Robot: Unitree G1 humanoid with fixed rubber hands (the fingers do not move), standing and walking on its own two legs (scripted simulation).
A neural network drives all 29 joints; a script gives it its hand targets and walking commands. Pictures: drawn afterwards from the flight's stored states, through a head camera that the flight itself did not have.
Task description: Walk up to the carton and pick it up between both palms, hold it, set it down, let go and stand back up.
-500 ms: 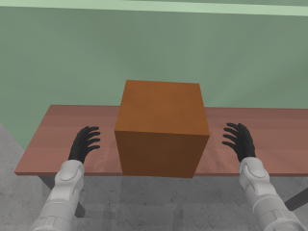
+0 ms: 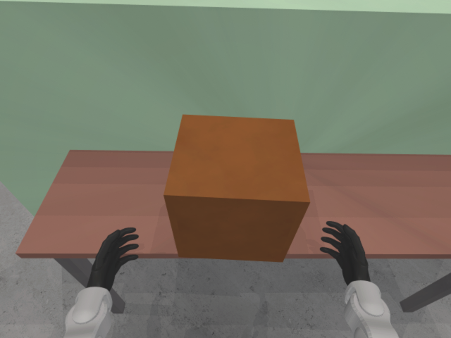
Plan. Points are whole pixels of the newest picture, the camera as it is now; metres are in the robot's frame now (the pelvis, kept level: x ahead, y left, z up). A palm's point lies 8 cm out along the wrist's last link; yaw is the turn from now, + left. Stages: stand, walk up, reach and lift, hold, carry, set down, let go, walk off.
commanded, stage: set down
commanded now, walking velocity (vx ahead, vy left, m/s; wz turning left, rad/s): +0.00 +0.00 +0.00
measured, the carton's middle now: (234, 190) +0.42 -0.04 -0.01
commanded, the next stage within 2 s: let go in 1.12 s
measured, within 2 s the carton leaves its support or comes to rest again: neither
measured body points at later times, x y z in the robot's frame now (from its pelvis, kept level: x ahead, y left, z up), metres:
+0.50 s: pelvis +0.01 +0.00 +0.00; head +0.03 +0.01 +0.45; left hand +0.24 +0.22 -0.06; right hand +0.23 -0.24 -0.04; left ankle +0.03 +0.15 -0.74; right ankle -0.01 -0.14 -0.74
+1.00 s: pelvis +0.01 +0.00 +0.00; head +0.02 +0.01 +0.45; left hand +0.21 +0.22 -0.08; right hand +0.21 -0.23 -0.06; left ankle +0.03 +0.15 -0.74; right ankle -0.01 -0.14 -0.74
